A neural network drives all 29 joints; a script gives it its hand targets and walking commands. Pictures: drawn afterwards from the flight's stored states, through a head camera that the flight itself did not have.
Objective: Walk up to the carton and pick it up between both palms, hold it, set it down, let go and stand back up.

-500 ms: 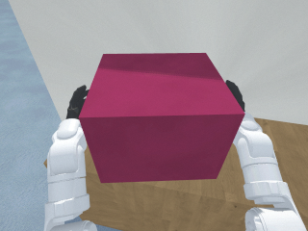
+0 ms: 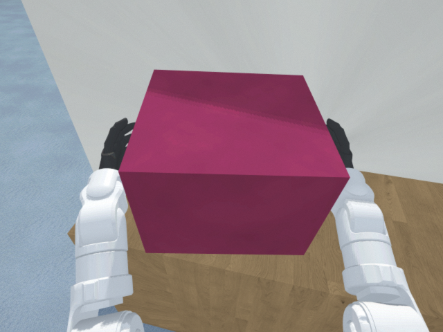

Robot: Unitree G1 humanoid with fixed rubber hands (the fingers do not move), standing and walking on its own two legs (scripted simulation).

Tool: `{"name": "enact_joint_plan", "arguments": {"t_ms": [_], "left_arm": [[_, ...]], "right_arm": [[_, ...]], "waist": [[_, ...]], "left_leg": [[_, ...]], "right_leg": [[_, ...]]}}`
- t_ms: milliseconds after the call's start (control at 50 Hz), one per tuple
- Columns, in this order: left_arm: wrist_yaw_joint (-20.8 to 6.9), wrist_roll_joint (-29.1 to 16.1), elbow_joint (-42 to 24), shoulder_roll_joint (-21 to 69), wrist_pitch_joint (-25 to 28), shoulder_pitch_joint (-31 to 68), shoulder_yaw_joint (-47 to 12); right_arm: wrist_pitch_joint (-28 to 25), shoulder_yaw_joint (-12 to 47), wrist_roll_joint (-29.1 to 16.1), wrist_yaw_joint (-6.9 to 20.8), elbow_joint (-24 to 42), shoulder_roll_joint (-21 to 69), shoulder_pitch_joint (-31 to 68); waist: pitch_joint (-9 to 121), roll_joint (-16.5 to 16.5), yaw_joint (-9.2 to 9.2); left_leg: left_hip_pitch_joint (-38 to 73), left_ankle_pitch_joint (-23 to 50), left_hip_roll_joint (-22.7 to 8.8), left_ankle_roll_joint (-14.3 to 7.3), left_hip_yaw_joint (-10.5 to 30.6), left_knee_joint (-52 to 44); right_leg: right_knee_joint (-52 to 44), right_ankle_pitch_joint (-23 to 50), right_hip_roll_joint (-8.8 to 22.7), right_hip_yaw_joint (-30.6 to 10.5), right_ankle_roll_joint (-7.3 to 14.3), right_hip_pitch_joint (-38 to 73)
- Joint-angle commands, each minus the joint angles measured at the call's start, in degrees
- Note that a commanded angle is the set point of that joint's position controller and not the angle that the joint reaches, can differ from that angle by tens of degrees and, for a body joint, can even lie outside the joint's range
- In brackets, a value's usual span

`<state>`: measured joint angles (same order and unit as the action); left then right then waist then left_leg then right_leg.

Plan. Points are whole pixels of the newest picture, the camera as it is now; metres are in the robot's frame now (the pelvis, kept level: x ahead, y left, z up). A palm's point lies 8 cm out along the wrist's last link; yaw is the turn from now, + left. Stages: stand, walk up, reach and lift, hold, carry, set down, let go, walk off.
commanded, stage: set down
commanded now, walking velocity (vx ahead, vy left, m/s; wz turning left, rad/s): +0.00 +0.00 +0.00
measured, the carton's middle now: (227, 160) +0.39 -0.01 +0.15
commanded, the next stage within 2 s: none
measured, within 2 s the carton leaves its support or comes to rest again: neither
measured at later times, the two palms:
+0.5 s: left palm (128, 174) +0.38 +0.18 +0.13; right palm (329, 173) +0.37 -0.20 +0.13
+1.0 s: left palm (137, 177) +0.40 +0.17 +0.10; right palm (326, 180) +0.38 -0.21 +0.09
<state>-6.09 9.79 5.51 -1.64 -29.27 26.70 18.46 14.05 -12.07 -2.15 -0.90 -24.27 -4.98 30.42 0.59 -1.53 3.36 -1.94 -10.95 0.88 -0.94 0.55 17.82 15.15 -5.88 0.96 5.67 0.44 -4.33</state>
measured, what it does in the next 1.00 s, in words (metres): stands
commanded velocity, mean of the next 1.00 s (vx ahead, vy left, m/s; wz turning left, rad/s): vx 0.00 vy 0.00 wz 0.00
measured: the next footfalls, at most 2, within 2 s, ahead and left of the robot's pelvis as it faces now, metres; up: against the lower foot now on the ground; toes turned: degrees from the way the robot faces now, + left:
none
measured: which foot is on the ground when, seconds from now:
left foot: down 0.00-1.00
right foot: down 0.00-1.00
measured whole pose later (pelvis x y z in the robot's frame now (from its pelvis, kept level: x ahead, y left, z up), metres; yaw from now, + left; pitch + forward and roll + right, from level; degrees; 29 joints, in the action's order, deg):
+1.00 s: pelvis +0.03 +0.00 +0.00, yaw +0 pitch +0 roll -1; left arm -0.7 6.3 28.5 -3.0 -10.4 29.3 12.0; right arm -2.2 -13.9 0.3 -1.2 -39.0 -7.6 28.4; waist 0.6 -0.8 1.8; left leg -6.3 -12.6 0.5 -1.0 0.8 18.5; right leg 13.4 -6.3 0.5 5.9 0.0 -7.5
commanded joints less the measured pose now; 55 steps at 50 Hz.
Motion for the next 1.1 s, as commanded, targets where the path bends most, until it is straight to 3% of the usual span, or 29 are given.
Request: {"name": "enact_joint_plan", "arguments": {"t_ms": [0,100,180,380,540,680,940,1080], "left_arm": [[-6.8,-5.4,-2.9,20.3,5.0,29.9,-24.3],[-4.0,-8.4,-5.1,24.0,10.4,31.6,-31.8],[-2.4,-9.5,-7.1,25.2,12.6,30.9,-35.3],[-2.7,-7.2,-8.0,22.7,11.0,24.0,-32.4],[-2.2,-7.2,-6.7,23.6,12.4,25.4,-33.2],[-1.1,-7.8,-1.1,25.7,15.8,29.2,-34.3],[-0.3,-6.0,14.6,26.0,23.4,36.6,-27.5],[-0.1,-5.4,21.1,25.7,27.8,41.9,-24.5]], "right_arm": [[-10.3,21.0,-1.1,5.9,12.2,23.0,33.9],[-15.8,24.9,-2.3,4.6,16.4,23.5,35.4],[-16.8,27.6,-3.7,4.0,18.4,23.5,33.3],[-14.6,28.5,-6.0,3.8,17.4,21.6,27.2],[-15.4,26.2,-5.1,4.7,16.2,20.5,26.7],[-17.4,23.6,-2.8,5.8,12.2,20.3,28.2],[-21.7,18.7,2.7,7.0,-0.2,23.9,33.6],[-24.1,16.0,5.8,6.9,-5.6,26.3,36.2]], "waist": [[14.8,1.2,-0.19],[23.5,1.0,0.74],[26.5,1.0,1.06],[23.8,1.9,-0.33],[23.6,3.2,0.61],[24.5,3.1,0.96],[26.5,1.0,-2.07],[29.2,0.6,-2.42]], "left_leg": [[-7.8,4.5,1.7,2.9,-2.1,-5.1],[-2.2,17.2,2.2,4.5,-1.4,-1.2],[-0.7,23.9,2.3,5.1,-0.3,0.6],[-4.5,26.2,2.6,5.3,0.0,0.5],[-1.9,27.9,2.1,6.5,0.4,1.0],[0.4,28.0,1.3,7.0,1.0,1.1],[-6.0,21.7,1.2,4.9,-1.2,-0.8],[-8.4,19.7,1.2,4.2,-2.3,-1.4]], "right_leg": [[-0.2,2.2,-1.7,0.2,-1.3,15.9],[1.6,12.6,-3.1,1.0,-1.8,16.5],[2.1,18.3,-3.6,0.4,-1.7,16.7],[3.0,24.5,-3.3,-0.8,-1.5,20.8],[2.5,23.0,-3.9,0.2,-1.2,16.8],[1.6,19.5,-4.2,1.0,-1.1,12.4],[2.2,20.0,-2.8,-0.3,-1.6,16.6],[2.7,21.1,-2.0,-0.9,-2.0,18.8]]}}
